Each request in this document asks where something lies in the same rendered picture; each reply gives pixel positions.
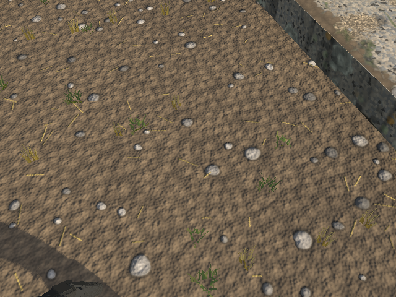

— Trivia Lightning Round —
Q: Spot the robot left hand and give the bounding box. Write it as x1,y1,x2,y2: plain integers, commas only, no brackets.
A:
38,280,103,297

